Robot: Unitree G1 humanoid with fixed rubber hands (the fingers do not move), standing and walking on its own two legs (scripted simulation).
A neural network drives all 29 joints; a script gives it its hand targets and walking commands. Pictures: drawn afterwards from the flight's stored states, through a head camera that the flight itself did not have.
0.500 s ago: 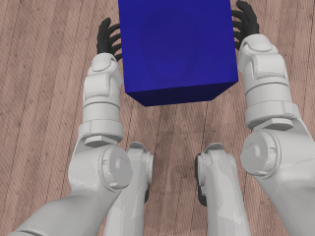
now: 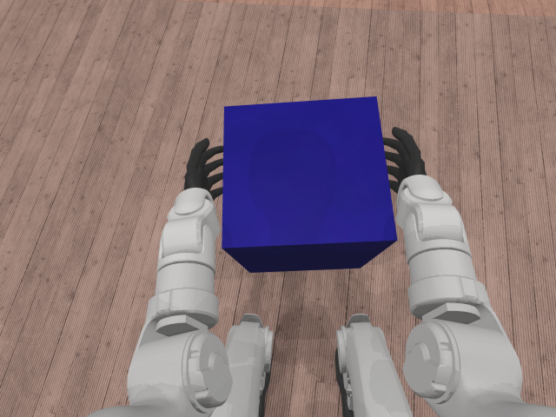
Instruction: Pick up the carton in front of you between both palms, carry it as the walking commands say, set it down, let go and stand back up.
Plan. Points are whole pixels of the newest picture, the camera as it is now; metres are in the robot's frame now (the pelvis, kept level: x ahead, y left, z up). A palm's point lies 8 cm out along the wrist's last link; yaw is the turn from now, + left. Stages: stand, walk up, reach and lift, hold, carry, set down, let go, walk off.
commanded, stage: reach and lift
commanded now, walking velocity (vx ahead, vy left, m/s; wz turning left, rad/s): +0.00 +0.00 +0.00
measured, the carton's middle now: (302, 199) +0.45 +0.00 -0.11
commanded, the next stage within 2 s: hold in 1.82 s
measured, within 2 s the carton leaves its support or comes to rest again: neither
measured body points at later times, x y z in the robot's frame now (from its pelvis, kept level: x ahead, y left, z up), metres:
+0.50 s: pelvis +0.04 +0.01 +0.13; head +0.13 +0.00 +0.57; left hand +0.40 +0.15 +0.11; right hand +0.41 -0.15 +0.11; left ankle +0.08 +0.14 -0.55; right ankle +0.08 -0.12 -0.55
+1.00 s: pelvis +0.05 +0.01 +0.19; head +0.03 +0.01 +0.64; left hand +0.37 +0.16 +0.21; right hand +0.36 -0.15 +0.20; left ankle +0.08 +0.14 -0.55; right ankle +0.08 -0.12 -0.55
